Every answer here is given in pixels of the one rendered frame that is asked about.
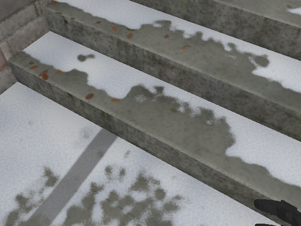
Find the robot right hand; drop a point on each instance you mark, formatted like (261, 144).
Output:
(281, 209)

